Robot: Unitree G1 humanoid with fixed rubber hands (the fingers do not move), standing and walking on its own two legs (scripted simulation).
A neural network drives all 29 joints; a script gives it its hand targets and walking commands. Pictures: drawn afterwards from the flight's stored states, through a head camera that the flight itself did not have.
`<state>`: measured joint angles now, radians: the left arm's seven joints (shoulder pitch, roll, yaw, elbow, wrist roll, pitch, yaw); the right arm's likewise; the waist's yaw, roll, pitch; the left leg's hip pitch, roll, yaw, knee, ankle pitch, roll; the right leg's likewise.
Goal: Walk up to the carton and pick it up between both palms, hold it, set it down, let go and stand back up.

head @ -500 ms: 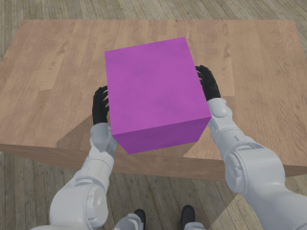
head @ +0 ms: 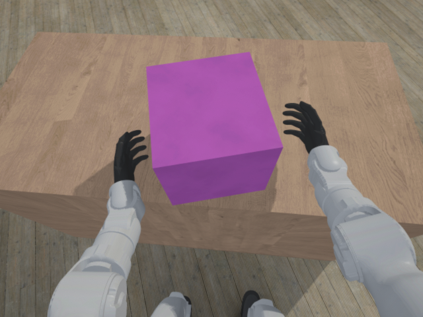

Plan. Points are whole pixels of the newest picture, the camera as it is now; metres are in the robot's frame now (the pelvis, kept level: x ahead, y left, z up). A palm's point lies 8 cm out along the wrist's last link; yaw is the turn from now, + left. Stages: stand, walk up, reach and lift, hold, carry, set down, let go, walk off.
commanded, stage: set down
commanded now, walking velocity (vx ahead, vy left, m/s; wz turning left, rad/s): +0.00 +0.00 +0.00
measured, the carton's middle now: (209, 132) +0.46 +0.08 +0.00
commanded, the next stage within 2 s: none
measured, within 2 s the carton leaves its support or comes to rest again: neither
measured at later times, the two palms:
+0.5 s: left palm (124, 194) +0.30 +0.21 +0.01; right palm (331, 172) +0.39 -0.16 +0.02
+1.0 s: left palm (125, 214) +0.26 +0.20 +0.01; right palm (361, 211) +0.32 -0.21 +0.02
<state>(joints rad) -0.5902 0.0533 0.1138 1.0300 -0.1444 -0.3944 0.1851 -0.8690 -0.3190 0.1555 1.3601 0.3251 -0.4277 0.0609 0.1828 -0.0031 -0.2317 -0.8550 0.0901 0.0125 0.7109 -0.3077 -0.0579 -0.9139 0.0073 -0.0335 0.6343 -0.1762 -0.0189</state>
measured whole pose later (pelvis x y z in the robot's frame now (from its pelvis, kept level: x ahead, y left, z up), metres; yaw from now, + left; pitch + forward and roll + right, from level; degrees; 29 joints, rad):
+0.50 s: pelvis -0.01 -0.01 +0.01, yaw +2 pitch +15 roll +0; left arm -0.41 0.05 0.09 0.84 -0.11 -0.30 0.21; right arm -0.63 -0.28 0.14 1.18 0.35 -0.42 0.07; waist 0.12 -0.02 -0.12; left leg -0.64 0.08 0.00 0.67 -0.29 -0.07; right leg -0.71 0.00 -0.05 0.64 -0.20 -0.03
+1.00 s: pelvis +0.01 +0.00 +0.03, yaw +2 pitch +5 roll +0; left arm -0.08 0.02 0.05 0.54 -0.01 -0.25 0.22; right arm -0.27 -0.33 0.14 0.98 0.37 -0.51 0.15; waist 0.05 -0.03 0.01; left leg -0.31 0.07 -0.01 0.47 -0.25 -0.06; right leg -0.37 -0.01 -0.06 0.45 -0.17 -0.02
